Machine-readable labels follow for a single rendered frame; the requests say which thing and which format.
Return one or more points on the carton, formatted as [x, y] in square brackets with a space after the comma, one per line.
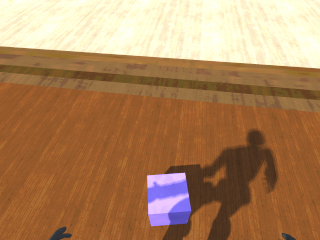
[168, 199]

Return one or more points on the robot left hand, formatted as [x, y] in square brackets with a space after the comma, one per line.
[59, 234]

